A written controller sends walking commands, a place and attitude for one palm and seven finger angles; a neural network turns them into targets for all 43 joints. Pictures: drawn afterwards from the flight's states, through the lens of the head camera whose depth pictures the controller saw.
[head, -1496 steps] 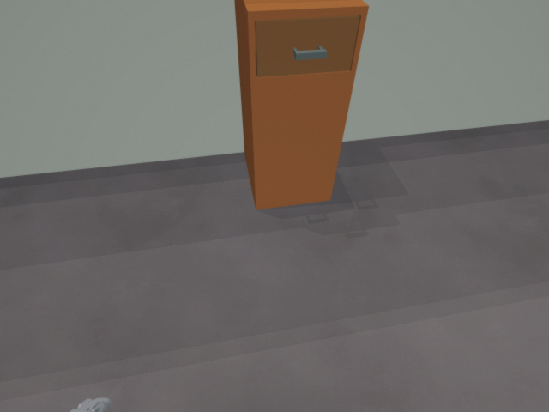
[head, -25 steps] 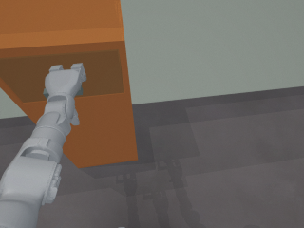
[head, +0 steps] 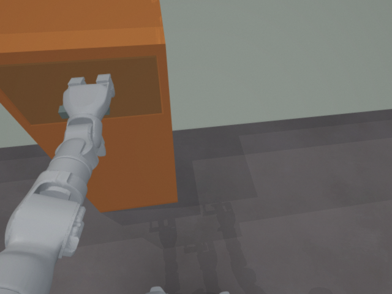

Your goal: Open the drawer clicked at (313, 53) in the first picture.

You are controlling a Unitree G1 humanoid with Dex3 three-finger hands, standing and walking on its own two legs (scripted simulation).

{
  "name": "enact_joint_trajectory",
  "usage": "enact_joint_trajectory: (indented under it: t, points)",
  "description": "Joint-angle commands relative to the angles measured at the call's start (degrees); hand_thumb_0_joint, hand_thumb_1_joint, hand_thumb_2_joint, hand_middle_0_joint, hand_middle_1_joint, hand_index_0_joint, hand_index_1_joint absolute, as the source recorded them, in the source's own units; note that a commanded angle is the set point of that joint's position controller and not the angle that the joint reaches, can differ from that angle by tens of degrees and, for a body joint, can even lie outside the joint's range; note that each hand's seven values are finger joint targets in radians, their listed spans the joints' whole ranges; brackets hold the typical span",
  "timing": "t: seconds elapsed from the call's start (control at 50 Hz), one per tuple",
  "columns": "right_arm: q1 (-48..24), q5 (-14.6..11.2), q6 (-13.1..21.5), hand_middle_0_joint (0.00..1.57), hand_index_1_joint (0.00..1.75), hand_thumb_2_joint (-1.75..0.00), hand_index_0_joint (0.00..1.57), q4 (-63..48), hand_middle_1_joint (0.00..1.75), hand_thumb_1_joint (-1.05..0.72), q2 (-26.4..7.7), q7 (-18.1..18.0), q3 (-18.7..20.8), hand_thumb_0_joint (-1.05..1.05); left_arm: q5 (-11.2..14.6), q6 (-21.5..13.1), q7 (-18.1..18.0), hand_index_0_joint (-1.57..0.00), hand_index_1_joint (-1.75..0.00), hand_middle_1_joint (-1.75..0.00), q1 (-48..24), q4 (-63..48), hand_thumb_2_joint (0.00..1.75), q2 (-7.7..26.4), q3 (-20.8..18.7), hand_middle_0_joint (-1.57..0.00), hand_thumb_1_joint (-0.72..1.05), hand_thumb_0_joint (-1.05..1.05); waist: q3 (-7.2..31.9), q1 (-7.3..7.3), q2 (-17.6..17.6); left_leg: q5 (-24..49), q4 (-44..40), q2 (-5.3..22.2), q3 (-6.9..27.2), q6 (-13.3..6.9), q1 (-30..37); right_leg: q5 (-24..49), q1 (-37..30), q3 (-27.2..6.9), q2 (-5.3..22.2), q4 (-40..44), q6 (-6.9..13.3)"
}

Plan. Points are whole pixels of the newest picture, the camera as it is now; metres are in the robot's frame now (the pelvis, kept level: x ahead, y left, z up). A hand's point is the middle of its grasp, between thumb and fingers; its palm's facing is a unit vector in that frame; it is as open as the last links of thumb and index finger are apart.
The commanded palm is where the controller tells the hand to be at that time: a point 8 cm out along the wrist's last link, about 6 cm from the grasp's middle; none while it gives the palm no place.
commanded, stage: lower the fingers behind the handle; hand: left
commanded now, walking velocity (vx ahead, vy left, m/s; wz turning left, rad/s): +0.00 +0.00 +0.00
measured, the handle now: (86, 103) +0.54 +0.23 +0.05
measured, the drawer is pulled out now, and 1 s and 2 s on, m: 0.00 0.00 0.00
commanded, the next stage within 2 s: lift the fingers back up to retry in 0.12 s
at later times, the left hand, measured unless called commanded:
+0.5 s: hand (94, 114) +0.49 +0.20 +0.06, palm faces -0.02 -0.03 -1.00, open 13.8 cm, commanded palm +0.47 +0.21 +0.13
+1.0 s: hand (80, 103) +0.48 +0.21 +0.11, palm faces -0.03 -0.03 -1.00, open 13.8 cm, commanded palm +0.45 +0.21 +0.17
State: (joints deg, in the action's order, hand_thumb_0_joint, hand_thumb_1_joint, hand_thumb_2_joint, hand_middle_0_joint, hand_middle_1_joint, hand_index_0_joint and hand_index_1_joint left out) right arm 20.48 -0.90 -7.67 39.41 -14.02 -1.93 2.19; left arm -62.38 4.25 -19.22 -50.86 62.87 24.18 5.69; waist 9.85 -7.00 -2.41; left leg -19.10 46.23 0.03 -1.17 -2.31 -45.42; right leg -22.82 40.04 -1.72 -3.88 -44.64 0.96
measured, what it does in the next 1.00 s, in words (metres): stands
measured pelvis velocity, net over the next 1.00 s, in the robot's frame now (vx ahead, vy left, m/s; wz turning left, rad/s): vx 0.02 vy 0.00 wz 0.02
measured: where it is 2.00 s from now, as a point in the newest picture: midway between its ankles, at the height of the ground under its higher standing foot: outside the picture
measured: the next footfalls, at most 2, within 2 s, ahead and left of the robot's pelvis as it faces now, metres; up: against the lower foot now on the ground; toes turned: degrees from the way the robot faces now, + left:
none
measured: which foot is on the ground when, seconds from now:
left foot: down 0.00-1.00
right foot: down 0.00-1.00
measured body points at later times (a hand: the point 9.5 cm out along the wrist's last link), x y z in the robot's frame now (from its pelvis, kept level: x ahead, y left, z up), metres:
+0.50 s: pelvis +0.00 +0.00 +0.01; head +0.08 +0.00 +0.45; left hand +0.49 +0.20 +0.12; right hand +0.01 -0.27 -0.12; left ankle +0.02 +0.09 -0.70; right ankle -0.02 -0.11 -0.70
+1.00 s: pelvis +0.02 +0.00 +0.02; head +0.06 -0.02 +0.47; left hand +0.47 +0.21 +0.17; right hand +0.11 -0.27 -0.11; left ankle +0.02 +0.09 -0.70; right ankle -0.02 -0.11 -0.70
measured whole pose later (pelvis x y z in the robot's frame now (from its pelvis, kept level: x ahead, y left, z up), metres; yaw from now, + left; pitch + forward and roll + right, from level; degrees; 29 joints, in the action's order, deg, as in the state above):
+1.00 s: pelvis +0.02 +0.00 +0.02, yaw +1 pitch +12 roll -1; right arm 15.8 -2.1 -8.2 38.5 -14.6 -2.1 2.5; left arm -57.8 3.4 -6.4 -43.7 48.9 25.4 7.2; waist 8.2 -3.3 -3.2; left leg -17.8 37.6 -1.0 -1.0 -2.1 -31.6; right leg -21.6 26.3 -1.9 -2.8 -36.2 1.3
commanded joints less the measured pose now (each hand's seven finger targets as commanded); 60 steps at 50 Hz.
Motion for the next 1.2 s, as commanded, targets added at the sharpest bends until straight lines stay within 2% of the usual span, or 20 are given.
enact_joint_trajectory:
  t: [0.0, 0.12, 0.2, 0.26, 0.32, 0.46, 0.5, 0.58, 0.66, 0.7, 0.78, 0.84, 0.9, 0.96, 0.98, 1.02, 1.08, 1.12, 1.16, 1.18]
  points:
    - [6.1, 0.0, 0.9, 0.20, 0.30, -0.90, 0.20, -3.5, 0.30, -0.90, -9.6, -0.7, 2.9, 0.00, -0.2, 3.0, 0.7, -0.30, -1.20, -1.20, -18.9, -2.2, 0.30, 13.2, -2.6, -0.30, -0.50, 0.00, 15.1, -0.81, 1.9, 11.3, -4.1, -0.3, 0.3, -0.4, 16.4, 12.2, -2.5, 1.9, -0.5, 7.1, 0.7]
    - [6.4, -0.1, 1.0, 0.20, 0.30, -0.90, 0.20, -3.6, 0.30, -0.90, -9.6, -0.9, 2.7, 0.00, -0.3, 2.4, 1.4, -0.30, -1.20, -1.20, -19.4, -2.1, 0.30, 13.1, -2.1, -0.30, -0.50, 0.00, 14.0, -1.13, 1.9, 10.6, -4.0, -0.2, 0.4, -0.4, 15.7, 11.6, -1.7, 1.8, -0.4, 7.0, 0.6]
    - [6.5, -0.2, 1.3, 0.20, 0.30, -0.90, 0.20, -3.9, 0.30, -0.90, -9.6, -1.1, 2.5, 0.00, -0.1, 2.1, 1.5, -0.30, -1.20, -1.20, -18.2, -1.2, 0.30, 15.4, -3.8, -0.30, -0.50, 0.00, 14.3, -0.52, 2.2, 9.4, -4.0, -0.4, 0.1, -0.5, 14.5, 11.2, -2.7, 1.5, -0.3, 7.2, 0.6]
    - [6.5, -0.1, 1.4, 0.20, 0.30, -0.90, 0.20, -4.1, 0.30, -0.90, -9.5, -1.2, 2.8, 0.00, 0.1, 1.1, 1.4, -0.30, -1.20, -1.20, -21.8, -6.8, 0.30, 17.8, -5.5, -0.30, -0.50, 0.00, 19.7, 0.16, 1.1, 12.4, -4.0, -0.2, 0.2, -0.5, 17.2, 13.7, -6.0, 1.3, -0.4, 7.1, 0.7]
    - [5.9, -0.5, 1.6, 0.20, 0.30, -0.90, 0.20, -4.0, 0.30, -0.90, -9.2, -1.3, 2.8, 0.00, 0.1, 1.0, 1.1, -0.30, -1.20, -1.20, -23.1, -8.2, 0.30, 16.9, -4.7, -0.30, -0.50, 0.00, 17.9, -0.24, -0.7, 11.6, -4.9, 0.0, 0.3, -0.5, 18.9, 12.1, -4.6, 1.6, -0.5, 7.9, 0.6]
    - [5.1, -0.4, 2.4, 0.20, 0.30, -0.90, 0.20, -3.5, 0.30, -0.90, -9.2, -1.6, 3.2, 0.00, 1.3, -0.6, 1.0, -0.30, -1.20, -1.20, -25.8, -15.6, 0.30, 19.0, -6.9, -0.30, -0.50, 0.00, 22.8, 0.44, -2.1, 18.1, -5.6, 0.0, 0.3, -0.5, 24.5, 18.0, -9.6, 1.5, -0.6, 8.8, 0.9]
    - [4.9, -0.5, 2.7, 0.20, 0.30, -0.90, 0.20, -3.3, 0.30, -0.90, -9.1, -1.5, 3.3, 0.00, 1.3, -0.6, 1.3, -0.30, -1.20, -1.20, -24.6, -15.8, 0.30, 17.5, -5.8, -0.30, -0.50, 0.00, 21.0, 0.47, -2.6, 18.9, -6.2, 0.0, 0.5, -0.5, 25.7, 18.3, -8.9, 2.0, -0.8, 9.0, 1.0]
    - [4.3, -0.7, 2.8, 0.20, 0.30, -0.90, 0.20, -3.2, 0.30, -0.90, -9.2, -1.5, 3.4, 0.00, 2.3, -0.9, 3.2, -0.30, -1.20, -1.20, -23.5, -18.1, 0.30, 18.1, -6.1, -0.30, -0.50, 0.00, 22.4, 0.83, -1.7, 22.1, -6.9, -0.1, 0.2, -0.7, 28.2, 21.8, -11.9, 1.7, -0.6, 10.0, 0.7]
    - [3.7, -0.7, 2.7, 0.20, 0.30, -0.90, 0.20, -3.2, 0.30, -0.90, -9.3, -1.2, 3.7, 0.00, 3.8, -1.7, 5.8, -0.30, -1.20, -1.20, -24.1, -22.5, 0.30, 13.9, -2.7, -0.30, -0.50, 0.00, 20.7, 0.10, -2.0, 26.0, -7.5, 0.2, 0.7, -0.5, 32.0, 23.4, -11.7, 2.4, -0.5, 10.8, 1.0]
    - [2.9, -0.8, 2.5, 0.20, 0.30, -0.90, 0.20, -3.5, 0.30, -0.90, -9.2, -1.0, 4.0, 0.00, 4.1, -1.9, 6.9, -0.30, -1.20, -1.20, -20.9, -24.5, 0.30, 13.8, -3.2, -0.30, -0.50, 0.00, 20.9, 1.29, -3.8, 29.2, -7.5, 0.2, 0.9, -0.4, 34.7, 24.3, -11.3, 2.5, -0.7, 10.8, 1.1]
    - [0.8, -1.2, 1.4, 0.20, 0.30, -0.90, 0.20, -4.2, 0.30, -0.90, -9.0, -0.5, 3.3, 0.00, 4.3, -1.2, 8.5, -0.30, -1.20, -1.20, -18.6, -25.0, 0.30, 15.3, -4.1, -0.30, -0.50, 0.00, 18.9, 2.43, -0.8, 29.6, -8.7, -0.2, 0.7, -0.4, 33.1, 25.9, -14.4, 2.4, -0.3, 11.3, 1.0]
    - [-0.4, -1.3, 0.8, 0.20, 0.30, -0.90, 0.20, -4.3, 0.30, -0.90, -9.2, -0.4, 3.1, 0.00, 4.4, 0.4, 9.2, -0.30, -1.20, -1.20, -16.7, -21.6, 0.30, 13.9, -3.3, -0.30, -0.50, 0.00, 14.0, 2.41, 1.3, 25.8, -9.7, -0.3, 0.5, -0.4, 30.7, 24.3, -14.1, 2.7, -0.1, 12.0, 1.1]
    - [-1.1, -1.3, 0.5, 0.20, 0.30, -0.90, 0.20, -5.1, 0.30, -0.90, -9.2, -0.6, 2.9, 0.00, 4.5, -0.1, 10.2, -0.30, -1.20, -1.20, -17.3, -23.3, 0.30, 14.4, -3.4, -0.30, -0.50, 0.00, 16.2, 2.73, 2.1, 25.7, -9.6, -0.8, 0.0, -0.6, 30.8, 26.7, -16.5, 2.0, 0.3, 12.0, 1.0]
    - [-1.6, -1.0, 0.6, 0.20, 0.30, -0.90, 0.20, -5.8, 0.30, -0.90, -8.8, -0.6, 3.2, 0.00, 4.5, -2.2, 10.6, -0.30, -1.20, -1.20, -20.0, -28.1, 0.30, 12.9, -2.0, -0.30, -0.50, 0.00, 18.2, 2.23, 1.4, 27.6, -9.0, -0.8, 0.0, -0.8, 32.9, 27.7, -16.8, 1.6, 0.5, 11.9, 1.0]
    - [-1.9, -1.2, 0.6, 0.20, 0.30, -0.90, 0.20, -5.8, 0.30, -0.90, -8.6, -0.7, 3.2, 0.00, 4.2, -2.6, 10.3, -0.30, -1.20, -1.20, -18.3, -27.5, 0.30, 14.8, -4.0, -0.30, -0.50, 0.00, 18.4, 2.91, 1.2, 28.0, -8.8, -0.8, 0.1, -0.8, 33.0, 27.8, -16.7, 1.5, 0.4, 11.6, 0.9]
    - [-2.3, -1.2, 0.7, 0.20, 0.30, -0.90, 0.20, -5.7, 0.30, -0.90, -8.4, -0.5, 3.0, 0.00, 4.1, -3.0, 9.9, -0.30, -1.20, -1.20, -20.3, -28.0, 0.30, 12.2, -1.6, -0.30, -0.50, 0.00, 16.4, 2.02, 0.5, 26.2, -9.0, -0.9, 0.3, -0.6, 32.8, 25.9, -14.3, 1.9, 0.4, 11.6, 0.9]
    - [-2.4, -1.1, 0.9, 0.20, 0.30, -0.90, 0.20, -5.3, 0.30, -0.90, -8.4, -0.6, 2.9, 0.00, 3.9, -2.9, 8.5, -0.30, -1.20, -1.20, -21.4, -27.2, 0.30, 15.2, -3.9, -0.30, -0.50, 0.00, 17.2, 2.37, 0.5, 24.2, -8.9, -1.2, 0.2, -0.7, 31.7, 25.3, -15.4, 1.3, 0.5, 11.5, 0.9]
    - [-2.2, -0.9, 1.1, 0.20, 0.30, -0.90, 0.20, -4.9, 0.30, -0.90, -8.3, -0.5, 3.1, 0.00, 3.7, -2.4, 7.7, -0.30, -1.20, -1.20, -22.6, -27.1, 0.30, 13.8, -3.1, -0.30, -0.50, 0.00, 17.6, 2.23, -0.3, 24.2, -8.7, -1.2, 0.1, -0.6, 32.1, 24.9, -14.7, 1.5, 0.4, 11.5, 1.0]
    - [-2.1, -0.8, 0.9, 0.20, 0.30, -0.90, 0.20, -4.7, 0.30, -0.90, -8.7, -0.6, 2.9, 0.00, 3.5, -1.7, 7.2, -0.30, -1.20, -1.20, -22.4, -25.5, 0.30, 16.5, -4.9, -0.30, -0.50, 0.00, 18.1, 2.43, 0.1, 23.4, -9.1, -1.3, 0.1, -0.5, 30.9, 24.9, -16.5, 1.4, 0.6, 11.5, 1.2]
    - [-2.4, -1.1, 0.9, 0.20, 0.30, -0.90, 0.20, -4.8, 0.30, -0.90, -8.3, -0.7, 2.8, 0.00, 3.3, -1.3, 7.2, -0.30, -1.20, -1.20, -22.5, -24.2, 0.30, 14.7, -3.2, -0.30, -0.50, 0.00, 17.3, 1.98, 0.5, 21.9, -9.1, -1.4, 0.0, -0.6, 30.5, 23.9, -15.4, 1.3, 0.5, 11.6, 0.9]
